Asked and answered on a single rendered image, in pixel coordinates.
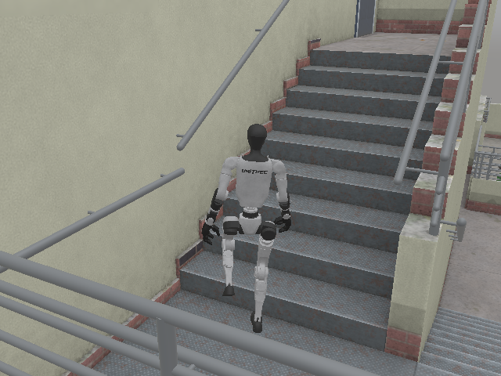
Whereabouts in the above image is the robot left hand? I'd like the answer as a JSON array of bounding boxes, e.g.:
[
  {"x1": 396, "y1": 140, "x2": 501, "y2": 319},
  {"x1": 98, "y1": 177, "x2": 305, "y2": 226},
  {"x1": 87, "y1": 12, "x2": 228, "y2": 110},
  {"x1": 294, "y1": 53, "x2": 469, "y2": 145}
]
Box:
[{"x1": 202, "y1": 223, "x2": 220, "y2": 245}]

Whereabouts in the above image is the robot left shin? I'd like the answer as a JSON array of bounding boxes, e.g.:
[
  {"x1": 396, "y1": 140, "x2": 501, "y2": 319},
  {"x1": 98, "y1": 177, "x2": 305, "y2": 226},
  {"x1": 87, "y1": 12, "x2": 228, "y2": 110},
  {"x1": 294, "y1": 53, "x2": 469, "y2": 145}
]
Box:
[{"x1": 222, "y1": 239, "x2": 233, "y2": 287}]

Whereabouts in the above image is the left robot forearm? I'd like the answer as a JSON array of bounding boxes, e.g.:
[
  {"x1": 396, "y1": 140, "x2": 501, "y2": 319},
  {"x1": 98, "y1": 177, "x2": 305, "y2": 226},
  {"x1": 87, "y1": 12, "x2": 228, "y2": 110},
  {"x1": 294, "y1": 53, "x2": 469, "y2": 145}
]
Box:
[{"x1": 205, "y1": 188, "x2": 223, "y2": 226}]

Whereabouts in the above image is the right robot forearm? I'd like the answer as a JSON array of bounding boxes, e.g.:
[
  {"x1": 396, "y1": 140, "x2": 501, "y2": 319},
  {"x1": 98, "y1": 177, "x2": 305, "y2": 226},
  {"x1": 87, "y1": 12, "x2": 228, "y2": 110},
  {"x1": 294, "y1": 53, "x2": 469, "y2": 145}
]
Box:
[{"x1": 279, "y1": 192, "x2": 290, "y2": 219}]

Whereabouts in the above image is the robot right hand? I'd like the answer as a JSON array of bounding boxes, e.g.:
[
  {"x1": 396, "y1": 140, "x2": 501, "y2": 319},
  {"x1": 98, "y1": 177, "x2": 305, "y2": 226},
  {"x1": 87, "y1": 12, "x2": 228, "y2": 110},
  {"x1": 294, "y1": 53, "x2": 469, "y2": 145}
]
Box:
[{"x1": 274, "y1": 216, "x2": 291, "y2": 233}]

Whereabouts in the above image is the left robot thigh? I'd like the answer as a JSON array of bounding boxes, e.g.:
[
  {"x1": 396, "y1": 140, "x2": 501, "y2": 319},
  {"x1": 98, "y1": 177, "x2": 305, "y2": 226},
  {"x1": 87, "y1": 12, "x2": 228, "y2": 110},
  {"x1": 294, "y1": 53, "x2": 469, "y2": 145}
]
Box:
[{"x1": 222, "y1": 216, "x2": 240, "y2": 251}]

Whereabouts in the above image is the right robot upper arm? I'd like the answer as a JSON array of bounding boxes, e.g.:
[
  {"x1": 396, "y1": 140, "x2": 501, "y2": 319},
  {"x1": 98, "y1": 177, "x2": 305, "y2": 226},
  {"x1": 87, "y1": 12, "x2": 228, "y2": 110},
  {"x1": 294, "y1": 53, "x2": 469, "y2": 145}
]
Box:
[{"x1": 271, "y1": 159, "x2": 288, "y2": 202}]

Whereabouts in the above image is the left robot upper arm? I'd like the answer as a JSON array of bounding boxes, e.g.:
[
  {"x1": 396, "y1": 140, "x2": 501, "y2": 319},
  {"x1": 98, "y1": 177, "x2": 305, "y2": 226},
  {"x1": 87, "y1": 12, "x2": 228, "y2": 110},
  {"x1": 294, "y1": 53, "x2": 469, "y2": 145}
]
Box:
[{"x1": 216, "y1": 157, "x2": 239, "y2": 201}]

